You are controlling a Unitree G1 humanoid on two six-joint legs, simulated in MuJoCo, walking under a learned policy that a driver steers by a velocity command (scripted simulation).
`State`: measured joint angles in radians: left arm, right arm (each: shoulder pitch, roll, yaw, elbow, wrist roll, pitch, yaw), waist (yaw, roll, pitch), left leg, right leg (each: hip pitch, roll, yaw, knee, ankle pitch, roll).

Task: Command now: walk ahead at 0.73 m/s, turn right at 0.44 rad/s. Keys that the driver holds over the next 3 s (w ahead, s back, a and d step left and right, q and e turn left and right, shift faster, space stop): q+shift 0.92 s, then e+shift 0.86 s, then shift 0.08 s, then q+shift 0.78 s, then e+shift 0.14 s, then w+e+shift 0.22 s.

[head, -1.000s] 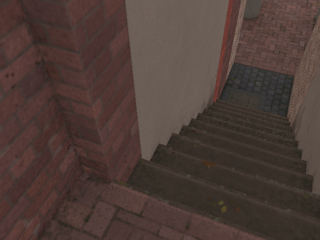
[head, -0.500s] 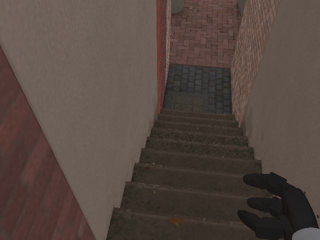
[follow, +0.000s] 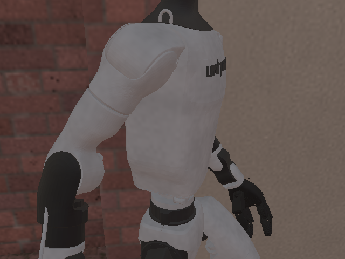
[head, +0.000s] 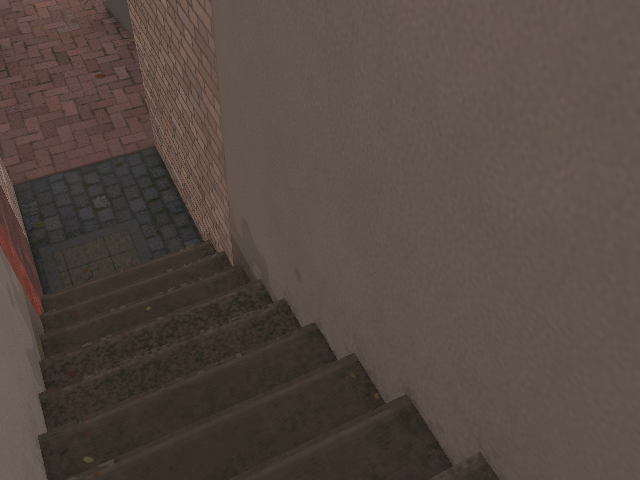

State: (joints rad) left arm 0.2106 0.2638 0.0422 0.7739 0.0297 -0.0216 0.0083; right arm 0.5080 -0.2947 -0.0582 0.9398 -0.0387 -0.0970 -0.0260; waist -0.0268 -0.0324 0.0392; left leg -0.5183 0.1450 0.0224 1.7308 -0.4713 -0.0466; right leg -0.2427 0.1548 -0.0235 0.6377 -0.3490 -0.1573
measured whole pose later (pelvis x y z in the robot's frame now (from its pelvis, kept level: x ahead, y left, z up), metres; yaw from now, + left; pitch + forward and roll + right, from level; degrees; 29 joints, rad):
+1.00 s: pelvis +0.40 +0.19 -0.39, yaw +36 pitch +3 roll +3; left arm 0.17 0.24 -0.06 0.65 0.07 -0.04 -0.02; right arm 0.38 -0.20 0.02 0.71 -0.05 -0.08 0.07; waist -0.02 -0.01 -0.01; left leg -0.51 -0.17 -0.02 0.82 -0.36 0.08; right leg -0.89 -0.11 0.06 1.42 -0.14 0.14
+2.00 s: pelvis +0.41 +0.23 -0.35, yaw +2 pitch +4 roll +0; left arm 0.20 0.29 0.04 0.67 0.06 0.05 -0.05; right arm 0.28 -0.20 -0.02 0.70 0.00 -0.01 0.04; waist -0.04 0.00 -0.01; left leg -0.24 -0.07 -0.03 0.44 -0.25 0.06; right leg -0.76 0.07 0.08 1.13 -0.29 0.05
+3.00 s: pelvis +0.46 +0.25 -0.38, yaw +25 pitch +7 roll +2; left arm 0.27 0.24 -0.05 0.89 0.07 -0.08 0.01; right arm 0.26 -0.22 0.00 0.72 -0.05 -0.09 0.03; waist -0.04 0.01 -0.08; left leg -0.41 -0.01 0.13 0.75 -0.47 0.10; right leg -0.63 -0.07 0.01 1.06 -0.46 0.07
